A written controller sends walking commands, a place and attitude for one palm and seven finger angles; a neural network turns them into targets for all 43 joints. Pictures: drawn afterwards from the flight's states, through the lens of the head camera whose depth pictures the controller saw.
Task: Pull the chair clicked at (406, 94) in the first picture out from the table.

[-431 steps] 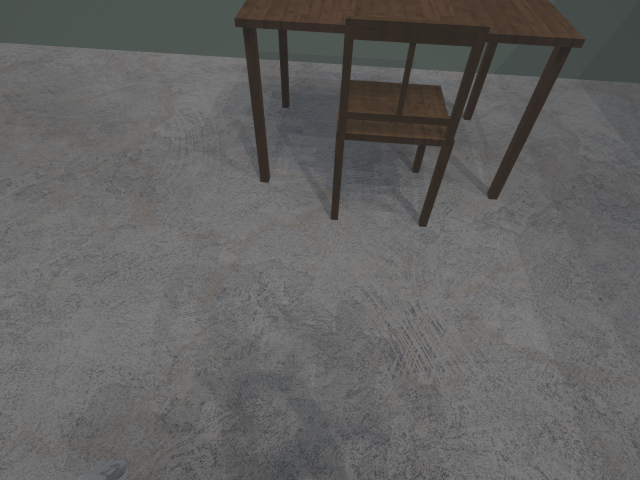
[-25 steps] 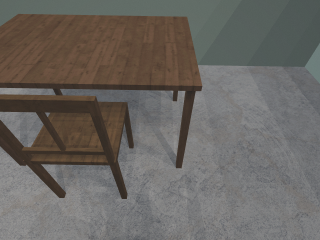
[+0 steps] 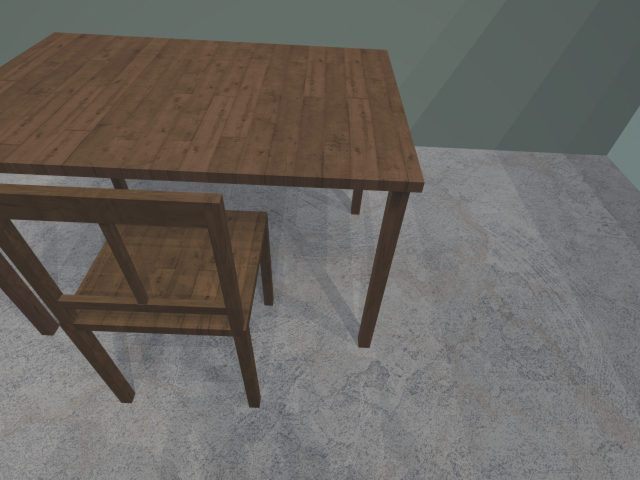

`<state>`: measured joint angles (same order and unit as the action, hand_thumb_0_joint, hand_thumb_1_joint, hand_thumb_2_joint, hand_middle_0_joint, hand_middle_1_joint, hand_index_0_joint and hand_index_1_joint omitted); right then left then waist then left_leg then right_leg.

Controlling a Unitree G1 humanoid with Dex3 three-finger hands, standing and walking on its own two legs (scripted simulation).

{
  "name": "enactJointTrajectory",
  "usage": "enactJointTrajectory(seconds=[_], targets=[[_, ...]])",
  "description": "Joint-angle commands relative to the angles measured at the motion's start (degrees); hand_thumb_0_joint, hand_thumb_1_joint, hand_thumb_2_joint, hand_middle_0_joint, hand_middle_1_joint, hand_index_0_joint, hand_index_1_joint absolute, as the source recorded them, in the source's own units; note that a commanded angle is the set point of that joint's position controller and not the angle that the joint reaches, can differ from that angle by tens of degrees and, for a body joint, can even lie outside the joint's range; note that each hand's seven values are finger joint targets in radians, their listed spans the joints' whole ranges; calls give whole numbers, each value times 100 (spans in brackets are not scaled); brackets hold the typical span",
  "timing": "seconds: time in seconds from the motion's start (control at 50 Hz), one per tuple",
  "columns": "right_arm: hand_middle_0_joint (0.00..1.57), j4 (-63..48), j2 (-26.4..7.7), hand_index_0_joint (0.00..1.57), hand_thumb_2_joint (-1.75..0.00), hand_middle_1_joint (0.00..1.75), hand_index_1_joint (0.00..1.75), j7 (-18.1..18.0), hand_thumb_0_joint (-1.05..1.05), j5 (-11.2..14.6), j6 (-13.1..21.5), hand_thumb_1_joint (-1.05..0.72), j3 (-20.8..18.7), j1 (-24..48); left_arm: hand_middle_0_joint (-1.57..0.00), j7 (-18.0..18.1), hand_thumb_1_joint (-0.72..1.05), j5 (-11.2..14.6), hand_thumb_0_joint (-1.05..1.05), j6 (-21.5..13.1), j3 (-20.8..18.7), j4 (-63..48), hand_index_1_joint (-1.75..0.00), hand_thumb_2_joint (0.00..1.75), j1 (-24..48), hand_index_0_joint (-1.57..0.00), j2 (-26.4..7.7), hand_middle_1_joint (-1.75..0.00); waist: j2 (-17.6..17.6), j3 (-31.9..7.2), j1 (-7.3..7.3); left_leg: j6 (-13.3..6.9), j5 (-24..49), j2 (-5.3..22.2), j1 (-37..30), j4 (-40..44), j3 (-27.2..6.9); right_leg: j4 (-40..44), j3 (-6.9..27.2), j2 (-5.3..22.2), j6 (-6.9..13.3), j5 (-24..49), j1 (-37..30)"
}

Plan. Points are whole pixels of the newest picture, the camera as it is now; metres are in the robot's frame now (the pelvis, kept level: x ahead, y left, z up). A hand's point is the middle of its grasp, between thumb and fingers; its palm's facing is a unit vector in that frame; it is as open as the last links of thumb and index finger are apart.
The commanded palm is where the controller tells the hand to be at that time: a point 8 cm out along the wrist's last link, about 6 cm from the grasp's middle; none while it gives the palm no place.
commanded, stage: look again from close up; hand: left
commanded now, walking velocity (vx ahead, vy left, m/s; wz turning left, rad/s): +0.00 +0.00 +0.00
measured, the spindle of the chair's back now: (126, 264) +0.51 +0.41 -0.11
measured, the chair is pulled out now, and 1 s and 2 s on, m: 0.00 0.00 0.00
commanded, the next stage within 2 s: none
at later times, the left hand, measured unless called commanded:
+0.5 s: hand out of the picture +0.03 +0.23 -0.16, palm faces +0.00 -0.96 -0.27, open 7.4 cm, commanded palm none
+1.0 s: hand out of the picture +0.01 +0.17 -0.17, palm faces +0.00 -0.98 -0.19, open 7.4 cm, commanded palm none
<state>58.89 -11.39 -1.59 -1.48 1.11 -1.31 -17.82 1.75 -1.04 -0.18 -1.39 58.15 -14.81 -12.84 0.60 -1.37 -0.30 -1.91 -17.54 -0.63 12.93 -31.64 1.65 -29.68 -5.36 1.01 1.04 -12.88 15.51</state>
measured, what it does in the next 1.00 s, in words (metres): stands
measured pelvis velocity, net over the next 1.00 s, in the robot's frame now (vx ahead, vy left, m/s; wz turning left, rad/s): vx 0.00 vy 0.00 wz -0.01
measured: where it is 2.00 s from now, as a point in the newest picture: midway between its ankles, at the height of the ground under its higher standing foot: outside the picture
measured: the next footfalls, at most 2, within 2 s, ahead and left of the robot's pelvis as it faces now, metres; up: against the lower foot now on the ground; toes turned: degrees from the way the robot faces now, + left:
none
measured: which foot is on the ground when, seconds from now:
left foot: down 0.00-1.00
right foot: down 0.00-1.00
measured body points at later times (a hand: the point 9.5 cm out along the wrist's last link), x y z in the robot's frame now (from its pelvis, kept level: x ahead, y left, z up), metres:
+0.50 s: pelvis +0.00 +0.02 +0.01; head -0.01 +0.02 +0.46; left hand +0.03 +0.28 -0.14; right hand +0.06 -0.25 -0.13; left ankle +0.00 +0.10 -0.73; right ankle +0.03 -0.11 -0.73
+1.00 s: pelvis +0.00 +0.00 +0.01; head +0.00 +0.01 +0.46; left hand +0.01 +0.23 -0.15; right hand +0.00 -0.22 -0.15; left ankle +0.00 +0.10 -0.73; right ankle +0.03 -0.11 -0.73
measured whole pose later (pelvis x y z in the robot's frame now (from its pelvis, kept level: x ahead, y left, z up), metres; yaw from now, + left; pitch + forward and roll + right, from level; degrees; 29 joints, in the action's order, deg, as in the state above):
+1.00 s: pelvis +0.00 +0.00 +0.01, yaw -1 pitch -3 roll +0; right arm 66.0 -9.2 -1.0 -0.8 0.3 0.6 -15.3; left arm 2.0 -0.8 -0.1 0.9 63.4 -16.3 -9.0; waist 0.5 1.7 0.0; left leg -2.0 -13.5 -1.6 7.6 -23.4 2.5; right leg -23.6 -4.5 1.5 0.5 -9.8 11.3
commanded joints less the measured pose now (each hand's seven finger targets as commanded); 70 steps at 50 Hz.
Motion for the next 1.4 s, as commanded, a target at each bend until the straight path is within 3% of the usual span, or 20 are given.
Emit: enactJointTrajectory(seconds=[0.0,0.14,0.34,0.52,0.78,0.96,1.38], targets=[[20,-377,-1003,20,-90,30,30,-41,0,35,173,-90,-125,175,-20,4,90,11,0,-137,-108,-245,-30,90,-59,-20,-756,-30,-338,332,107,-188,976,772,486,1156,-871,455,539,458,138,658,-586],[20,-382,-1291,20,-90,30,30,9,0,27,128,-90,-104,581,-20,-28,90,3,0,-100,-80,-250,-30,90,279,-20,-992,-30,-148,281,59,-126,893,765,203,1358,-819,628,572,517,70,637,-646],[20,-180,-1361,20,-90,30,30,48,0,46,91,-90,-34,803,-20,-33,90,1,0,-88,-10,-60,-30,90,277,-20,-1056,-30,-108,180,41,-59,882,739,-62,1494,-731,817,627,591,18,691,-734],[20,118,-1168,20,-90,30,30,45,0,78,52,-90,30,648,-20,-2,90,9,0,-77,56,195,-30,90,53,-20,-869,-30,-125,369,55,-33,573,704,17,1624,-720,950,634,621,-12,535,-778],[20,443,-693,20,-90,30,30,15,0,99,39,-90,72,189,-20,63,90,20,0,-101,95,367,-30,90,-314,-20,-473,-30,-40,368,50,-10,834,666,-12,1469,-581,983,643,644,9,675,-823],[20,524,-399,20,-90,30,30,7,0,101,-3,-90,79,-72,-20,88,90,14,0,-93,108,382,-30,90,-547,-20,-248,-30,-37,594,40,11,385,618,156,1470,-547,1067,721,598,21,289,-597],[20,532,-173,20,-90,30,30,-13,0,92,-5,-90,61,-433,-20,94,90,12,0,-112,70,373,-30,90,-813,-20,-8,-30,-36,658,28,0,172,599,272,1418,-506,1086,801,564,52,28,-414]])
